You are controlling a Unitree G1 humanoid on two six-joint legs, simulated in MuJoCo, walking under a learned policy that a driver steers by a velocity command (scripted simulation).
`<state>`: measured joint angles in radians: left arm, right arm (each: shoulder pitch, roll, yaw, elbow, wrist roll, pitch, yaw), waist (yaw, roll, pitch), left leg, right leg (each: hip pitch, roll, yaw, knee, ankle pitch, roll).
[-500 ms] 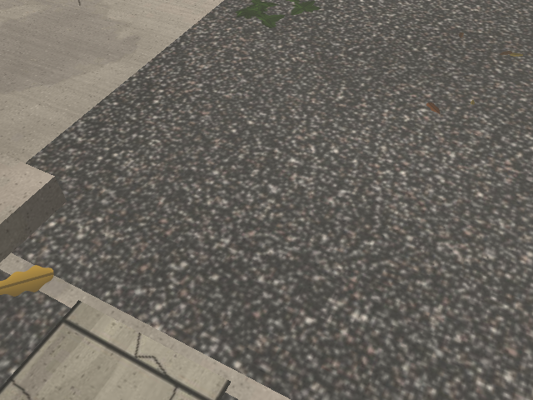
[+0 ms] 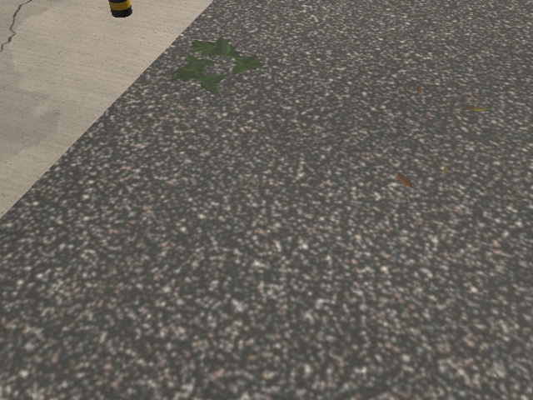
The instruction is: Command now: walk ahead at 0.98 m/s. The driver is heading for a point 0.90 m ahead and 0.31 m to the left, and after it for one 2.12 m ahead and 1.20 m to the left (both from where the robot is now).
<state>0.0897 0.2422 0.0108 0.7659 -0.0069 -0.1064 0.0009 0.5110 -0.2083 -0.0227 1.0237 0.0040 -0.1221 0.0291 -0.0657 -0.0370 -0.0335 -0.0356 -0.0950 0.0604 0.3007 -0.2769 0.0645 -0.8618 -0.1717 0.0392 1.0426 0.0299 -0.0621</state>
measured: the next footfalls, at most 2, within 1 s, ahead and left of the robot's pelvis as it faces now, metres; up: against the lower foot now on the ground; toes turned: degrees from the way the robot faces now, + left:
right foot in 0.20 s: +0.44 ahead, -0.14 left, +0.00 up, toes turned -2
left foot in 0.72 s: +0.82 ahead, +0.12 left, +0.00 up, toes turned +25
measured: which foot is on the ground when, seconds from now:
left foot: down 0.00-0.22, up 0.24-0.70, down 0.72-1.00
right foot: up 0.00-0.18, down 0.20-0.72, up 0.74-1.00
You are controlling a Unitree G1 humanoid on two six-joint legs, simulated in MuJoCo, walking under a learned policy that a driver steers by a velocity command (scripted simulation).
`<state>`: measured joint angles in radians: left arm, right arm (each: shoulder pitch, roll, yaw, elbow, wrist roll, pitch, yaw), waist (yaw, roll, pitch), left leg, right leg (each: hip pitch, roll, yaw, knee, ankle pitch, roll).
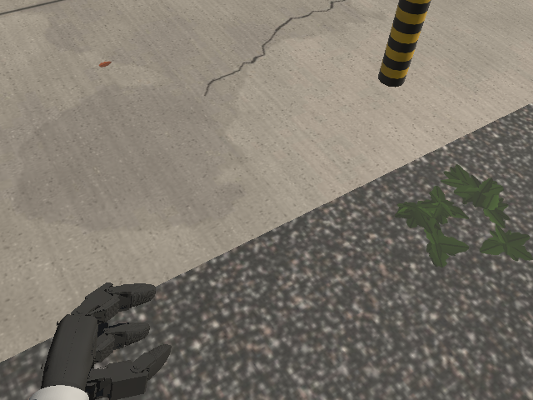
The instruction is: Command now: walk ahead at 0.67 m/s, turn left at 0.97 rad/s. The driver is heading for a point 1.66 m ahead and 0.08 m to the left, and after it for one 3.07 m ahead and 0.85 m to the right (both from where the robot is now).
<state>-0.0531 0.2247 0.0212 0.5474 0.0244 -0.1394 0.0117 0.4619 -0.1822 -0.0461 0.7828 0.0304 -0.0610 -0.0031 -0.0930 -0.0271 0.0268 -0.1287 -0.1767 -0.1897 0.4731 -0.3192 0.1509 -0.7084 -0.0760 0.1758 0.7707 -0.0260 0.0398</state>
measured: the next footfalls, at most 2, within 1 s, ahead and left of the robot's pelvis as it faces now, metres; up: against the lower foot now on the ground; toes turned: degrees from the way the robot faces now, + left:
right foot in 0.12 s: +0.36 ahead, -0.14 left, +0.00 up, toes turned +16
left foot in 0.58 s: +0.24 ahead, +0.10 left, +0.00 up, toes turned +30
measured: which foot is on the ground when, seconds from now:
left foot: down 0.00-0.12, up 0.14-0.56, down 0.58-1.00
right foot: up 0.00-0.10, down 0.12-0.58, up 0.60-1.00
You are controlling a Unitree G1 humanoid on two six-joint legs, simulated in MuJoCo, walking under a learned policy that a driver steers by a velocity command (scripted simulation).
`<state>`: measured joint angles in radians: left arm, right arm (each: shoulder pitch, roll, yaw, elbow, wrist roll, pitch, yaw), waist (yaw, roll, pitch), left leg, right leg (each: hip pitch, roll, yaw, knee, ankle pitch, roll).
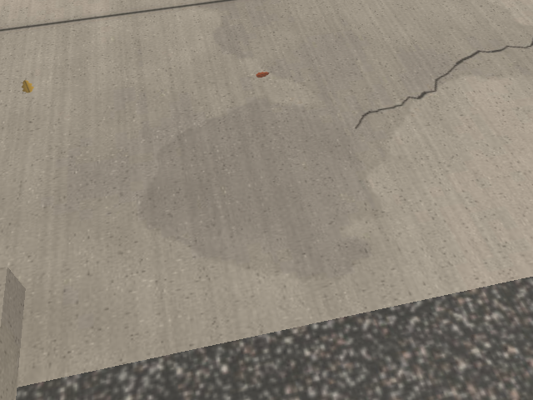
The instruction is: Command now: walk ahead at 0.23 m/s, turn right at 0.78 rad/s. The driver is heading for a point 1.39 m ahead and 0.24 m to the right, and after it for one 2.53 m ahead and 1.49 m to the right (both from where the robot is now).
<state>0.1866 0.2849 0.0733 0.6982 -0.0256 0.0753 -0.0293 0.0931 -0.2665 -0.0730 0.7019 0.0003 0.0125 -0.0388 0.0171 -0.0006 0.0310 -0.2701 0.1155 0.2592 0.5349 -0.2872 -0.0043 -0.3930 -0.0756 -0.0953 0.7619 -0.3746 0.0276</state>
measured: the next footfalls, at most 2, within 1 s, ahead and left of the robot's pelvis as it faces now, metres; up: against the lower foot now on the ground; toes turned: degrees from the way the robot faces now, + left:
right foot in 0.06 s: +0.01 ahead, -0.12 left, +0.00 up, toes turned -8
left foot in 0.48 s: +0.43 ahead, +0.01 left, +0.00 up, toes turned -33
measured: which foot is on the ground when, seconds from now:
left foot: down 0.00-0.04, up 0.06-0.46, down 0.48-0.88, up 0.90-1.00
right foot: up 0.00-0.04, down 0.06-0.50, up 0.52-0.86, down 0.88-1.00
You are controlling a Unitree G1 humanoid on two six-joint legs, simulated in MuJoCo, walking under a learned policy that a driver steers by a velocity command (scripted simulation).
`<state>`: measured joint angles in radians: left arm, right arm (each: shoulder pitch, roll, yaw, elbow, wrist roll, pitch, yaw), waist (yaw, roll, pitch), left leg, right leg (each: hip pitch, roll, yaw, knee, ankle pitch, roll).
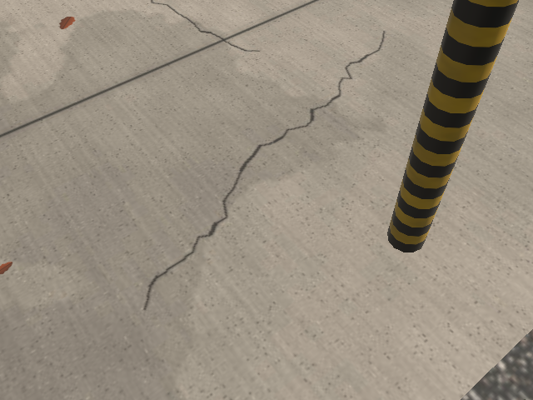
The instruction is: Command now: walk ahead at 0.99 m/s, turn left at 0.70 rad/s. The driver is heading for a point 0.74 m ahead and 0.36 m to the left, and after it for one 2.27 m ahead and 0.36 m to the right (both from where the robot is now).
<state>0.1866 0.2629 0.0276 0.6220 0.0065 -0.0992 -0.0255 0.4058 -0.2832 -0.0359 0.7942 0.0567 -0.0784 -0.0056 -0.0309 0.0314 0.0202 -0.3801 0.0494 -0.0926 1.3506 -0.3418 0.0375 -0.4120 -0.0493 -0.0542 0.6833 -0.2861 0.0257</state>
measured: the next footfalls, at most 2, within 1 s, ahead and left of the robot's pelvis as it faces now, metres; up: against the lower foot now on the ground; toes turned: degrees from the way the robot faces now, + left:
left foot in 0.32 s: +0.47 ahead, +0.13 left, +0.00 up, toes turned +21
right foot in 0.78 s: +0.94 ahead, +0.22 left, +0.00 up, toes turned +48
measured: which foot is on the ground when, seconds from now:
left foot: up 0.00-0.30, down 0.32-0.76, up 0.78-1.00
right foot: down 0.00-0.30, up 0.32-0.76, down 0.78-1.00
